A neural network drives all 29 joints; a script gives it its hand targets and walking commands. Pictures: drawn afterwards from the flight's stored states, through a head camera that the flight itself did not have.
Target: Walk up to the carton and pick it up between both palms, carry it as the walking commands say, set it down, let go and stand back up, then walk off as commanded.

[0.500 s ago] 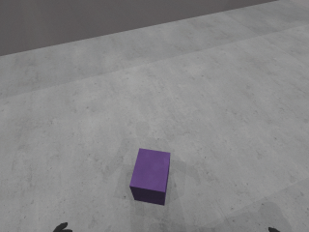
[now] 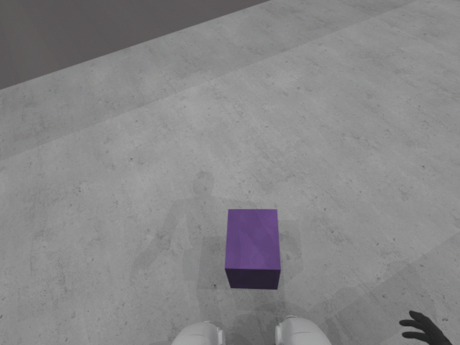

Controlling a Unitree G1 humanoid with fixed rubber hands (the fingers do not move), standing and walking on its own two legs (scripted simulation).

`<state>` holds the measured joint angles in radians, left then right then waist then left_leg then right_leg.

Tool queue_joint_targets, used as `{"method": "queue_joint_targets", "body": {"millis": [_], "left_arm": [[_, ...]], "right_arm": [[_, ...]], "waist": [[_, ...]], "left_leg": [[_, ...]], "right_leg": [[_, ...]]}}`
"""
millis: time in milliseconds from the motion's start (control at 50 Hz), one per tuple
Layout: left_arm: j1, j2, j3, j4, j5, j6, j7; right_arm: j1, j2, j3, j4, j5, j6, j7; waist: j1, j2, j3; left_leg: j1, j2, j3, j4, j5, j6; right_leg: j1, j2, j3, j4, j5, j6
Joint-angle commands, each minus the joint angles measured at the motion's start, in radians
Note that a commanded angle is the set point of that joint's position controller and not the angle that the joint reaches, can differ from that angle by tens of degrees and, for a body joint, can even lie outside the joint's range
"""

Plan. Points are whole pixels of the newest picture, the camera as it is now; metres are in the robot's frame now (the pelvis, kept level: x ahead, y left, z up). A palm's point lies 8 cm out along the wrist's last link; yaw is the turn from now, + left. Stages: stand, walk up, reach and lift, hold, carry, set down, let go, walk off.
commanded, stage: walk up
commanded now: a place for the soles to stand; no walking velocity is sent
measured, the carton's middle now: (253, 250) +0.50 -0.01 -0.61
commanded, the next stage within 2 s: none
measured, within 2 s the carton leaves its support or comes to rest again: neither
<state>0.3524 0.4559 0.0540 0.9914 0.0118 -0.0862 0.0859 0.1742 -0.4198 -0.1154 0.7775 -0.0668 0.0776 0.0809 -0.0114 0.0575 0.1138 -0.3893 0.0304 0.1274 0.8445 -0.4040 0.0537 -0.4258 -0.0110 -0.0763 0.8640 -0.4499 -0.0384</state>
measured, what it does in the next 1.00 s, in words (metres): steps on the spot: left foot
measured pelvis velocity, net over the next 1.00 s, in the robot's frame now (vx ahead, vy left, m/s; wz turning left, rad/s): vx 0.06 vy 0.08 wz -0.18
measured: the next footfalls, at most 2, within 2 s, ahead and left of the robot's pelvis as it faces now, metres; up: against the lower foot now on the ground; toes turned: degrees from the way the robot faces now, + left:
left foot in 0.20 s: +0.11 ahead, +0.17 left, +0.00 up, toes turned +1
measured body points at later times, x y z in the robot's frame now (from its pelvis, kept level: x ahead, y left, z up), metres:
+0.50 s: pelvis +0.05 +0.09 +0.01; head +0.08 +0.11 +0.46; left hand +0.20 +0.39 -0.12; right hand +0.06 -0.24 -0.09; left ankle +0.07 +0.17 -0.70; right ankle +0.06 -0.05 -0.70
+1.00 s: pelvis +0.06 +0.08 +0.04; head +0.06 +0.08 +0.49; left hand +0.21 +0.35 -0.09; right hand +0.10 -0.24 -0.09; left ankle +0.07 +0.17 -0.70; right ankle +0.06 -0.04 -0.70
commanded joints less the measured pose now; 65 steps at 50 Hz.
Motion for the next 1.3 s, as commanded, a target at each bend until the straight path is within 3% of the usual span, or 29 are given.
{"method": "queue_joint_targets", "body": {"millis": [0,20,40,60,120,160,180,200,220,280,300,340,400,440,460,480,520,560,600,640,680,700,780,800,840,900,920,980,1280], "left_arm": [[0.100,0.335,0.086,-0.060,0.027,-0.027,-0.005],[-0.009,0.357,0.084,-0.102,0.022,-0.024,-0.002],[-0.023,0.333,0.075,-0.123,0.028,-0.020,-0.009],[-0.047,0.305,0.068,-0.109,0.022,-0.022,-0.010],[-0.129,0.233,0.042,-0.134,0.015,-0.016,-0.030],[-0.198,0.183,0.023,-0.157,0.015,0.012,-0.044],[-0.203,0.096,0.003,-0.159,0.007,0.030,-0.053],[-0.151,0.131,0.017,-0.133,-0.007,0.046,-0.045],[-0.123,0.223,0.034,-0.116,-0.010,0.051,-0.045],[-0.043,0.226,0.055,-0.060,0.000,0.034,-0.058],[-0.064,0.211,0.045,-0.052,-0.004,0.031,-0.059],[-0.119,0.191,0.042,-0.060,0.001,0.026,-0.059],[-0.121,0.152,0.037,-0.054,0.008,0.018,-0.065],[-0.132,0.192,0.029,-0.055,0.001,0.010,-0.067],[-0.216,0.188,0.023,-0.060,-0.006,0.015,-0.067],[-0.225,0.172,0.019,-0.058,-0.020,0.032,-0.067],[-0.241,0.109,-0.002,-0.040,-0.023,0.056,-0.072],[-0.213,0.131,-0.006,-0.024,-0.018,0.053,-0.067],[-0.219,0.168,0.001,-0.009,-0.006,0.046,-0.068],[-0.281,0.145,-0.006,-0.022,-0.010,0.052,-0.072],[-0.284,0.138,-0.012,-0.005,-0.009,0.065,-0.076],[-0.266,0.110,-0.017,0.021,-0.012,0.067,-0.075],[-0.312,0.147,-0.008,0.044,-0.002,0.054,-0.075],[-0.316,0.135,-0.011,0.030,-0.005,0.055,-0.076],[-0.332,0.141,-0.010,0.040,-0.004,0.053,-0.079],[-0.328,0.106,-0.027,0.080,-0.003,0.054,-0.084],[-0.334,0.144,-0.021,0.084,-0.001,0.053,-0.080],[-0.348,0.139,-0.021,0.095,0.001,0.055,-0.077],[-0.343,0.111,-0.018,0.105,0.000,0.052,-0.075]], "right_arm": [[-0.011,-0.100,-0.006,-0.069,0.045,-0.028,-0.033],[-0.071,-0.185,-0.023,-0.080,0.046,-0.030,-0.046],[-0.076,-0.219,-0.038,-0.068,0.044,-0.045,-0.042],[-0.026,-0.214,-0.034,-0.028,0.040,-0.046,-0.040],[0.059,-0.197,-0.036,0.031,0.049,-0.075,-0.042],[0.241,-0.208,-0.045,0.136,0.050,-0.095,-0.053],[0.298,-0.248,-0.047,0.157,0.033,-0.116,-0.074],[0.170,-0.283,-0.045,0.127,0.042,-0.128,-0.078],[0.036,-0.305,-0.040,0.063,0.048,-0.126,-0.077],[-0.053,-0.253,-0.022,0.073,0.046,-0.138,-0.082],[-0.027,-0.246,-0.018,0.082,0.046,-0.141,-0.080],[0.050,-0.223,-0.008,0.115,0.048,-0.150,-0.085],[0.038,-0.194,0.007,0.107,0.061,-0.148,-0.082],[0.010,-0.159,0.014,0.099,0.080,-0.143,-0.083],[0.029,-0.134,0.019,0.134,0.076,-0.141,-0.088],[0.033,-0.176,0.006,0.154,0.070,-0.147,-0.090],[0.054,-0.238,-0.012,0.162,0.058,-0.151,-0.096],[0.008,-0.235,-0.012,0.160,0.068,-0.148,-0.100],[-0.017,-0.176,0.008,0.158,0.081,-0.139,-0.098],[-0.010,-0.178,0.014,0.174,0.072,-0.135,-0.101],[-0.062,-0.188,0.010,0.186,0.065,-0.126,-0.097],[-0.089,-0.203,0.003,0.194,0.058,-0.124,-0.093],[-0.098,-0.149,0.032,0.222,0.068,-0.123,-0.090],[-0.120,-0.168,0.035,0.219,0.068,-0.122,-0.090],[-0.136,-0.150,0.042,0.230,0.072,-0.119,-0.087],[-0.164,-0.165,0.038,0.252,0.059,-0.117,-0.086],[-0.164,-0.144,0.040,0.259,0.059,-0.118,-0.080],[-0.142,-0.161,0.035,0.289,0.065,-0.117,-0.080],[-0.151,-0.148,0.033,0.326,0.059,-0.119,-0.080]], "waist": [[0.081,-0.401,-0.047],[0.070,-0.235,0.000],[0.046,-0.189,0.024],[0.036,-0.141,0.048],[-0.013,-0.266,-0.013],[-0.093,-0.189,-0.066],[-0.118,0.062,-0.024],[-0.037,0.018,0.020],[-0.007,-0.032,0.020],[0.042,0.044,0.002],[0.020,0.124,0.001],[0.003,0.035,-0.027],[0.030,0.055,-0.057],[0.012,-0.020,-0.136],[-0.028,-0.004,-0.136],[-0.036,0.055,-0.143],[-0.031,0.156,-0.147],[-0.007,0.067,-0.194],[-0.017,-0.010,-0.199],[-0.022,-0.005,-0.195],[-0.013,-0.024,-0.195],[-0.011,0.043,-0.183],[-0.008,-0.088,-0.174],[-0.002,-0.024,-0.172],[0.003,-0.074,-0.136],[0.006,-0.008,-0.075],[-0.005,-0.091,-0.052],[-0.003,-0.143,-0.104],[-0.009,-0.078,-0.153]], "left_leg": [[-0.441,-0.021,-0.098,0.203,-0.214,-0.013],[-0.328,0.031,-0.245,0.236,-0.182,-0.030],[-0.296,0.032,-0.223,0.269,-0.200,-0.015],[-0.257,0.066,-0.239,0.243,-0.141,-0.028],[-0.043,0.057,-0.164,0.034,-0.096,-0.019],[0.306,0.029,-0.156,-0.215,0.003,-0.025],[0.219,0.198,-0.541,-0.504,-0.166,-0.007],[0.075,0.332,-0.770,-0.631,-0.273,0.071],[-0.011,0.351,-0.757,-0.617,-0.395,0.133],[-0.055,0.354,-0.552,-0.490,-0.091,0.173],[0.010,0.329,-0.479,-0.472,-0.040,0.164],[0.028,0.325,-0.458,-0.410,0.225,0.122],[0.002,0.238,-0.233,-0.303,0.399,0.039],[0.024,0.142,-0.132,-0.192,0.369,-0.009],[0.106,0.096,-0.121,-0.260,0.286,-0.024],[0.180,0.150,-0.168,-0.379,0.197,-0.024],[0.326,0.265,-0.247,-0.403,0.550,0.011],[0.322,0.311,-0.225,-0.337,0.622,0.068],[0.237,0.194,-0.109,-0.296,0.592,0.009],[0.223,0.186,-0.102,-0.359,0.472,-0.034],[0.248,0.240,-0.174,-0.445,0.237,0.029],[0.230,0.262,-0.172,-0.467,0.168,0.062],[0.212,0.181,-0.115,-0.445,0.195,-0.002],[0.221,0.174,-0.065,-0.440,0.195,-0.007],[0.207,0.166,-0.113,-0.489,0.063,-0.006],[0.235,0.155,-0.096,-0.518,0.047,-0.010],[0.251,0.155,-0.098,-0.522,0.062,-0.014],[0.282,0.146,-0.084,-0.516,0.099,-0.022],[0.377,0.140,-0.063,-0.569,0.221,-0.014]], "right_leg": [[0.332,-0.314,0.781,-0.627,-0.464,-0.112],[0.147,-0.375,0.827,-0.620,-0.449,-0.203],[0.116,-0.354,0.769,-0.556,-0.348,-0.257],[0.076,-0.331,0.713,-0.533,-0.330,-0.230],[-0.023,-0.247,0.421,-0.412,-0.005,-0.185],[-0.220,-0.134,0.258,-0.206,-0.068,-0.101],[-0.280,0.034,0.144,0.124,-0.001,-0.023],[-0.244,0.066,0.198,0.158,-0.065,0.012],[-0.151,0.023,0.240,0.147,-0.065,0.008],[-0.045,-0.014,0.156,0.123,-0.092,0.007],[-0.068,-0.021,0.139,0.081,-0.081,-0.002],[-0.011,-0.024,0.182,-0.021,-0.038,-0.020],[0.170,0.003,0.127,-0.261,0.252,-0.048],[0.221,-0.115,0.334,-0.290,0.508,-0.086],[0.148,-0.124,0.351,-0.232,0.541,-0.114],[0.090,-0.082,0.260,-0.189,0.457,-0.069],[0.005,-0.040,0.112,-0.170,0.285,-0.017],[0.069,-0.065,0.097,-0.217,0.322,-0.014],[0.205,-0.073,0.175,-0.257,0.575,-0.041],[0.198,-0.080,0.160,-0.262,0.534,-0.040],[0.178,-0.049,0.142,-0.267,0.348,-0.021],[0.175,-0.056,0.137,-0.289,0.288,-0.009],[0.255,-0.085,0.195,-0.346,0.439,-0.036],[0.234,-0.094,0.189,-0.363,0.469,-0.030],[0.213,-0.076,0.196,-0.391,0.382,-0.025],[0.159,-0.089,0.214,-0.471,0.358,-0.020],[0.162,-0.077,0.209,-0.455,0.386,-0.018],[0.195,-0.082,0.203,-0.472,0.387,-0.007],[0.223,-0.091,0.212,-0.524,0.474,-0.001]]}}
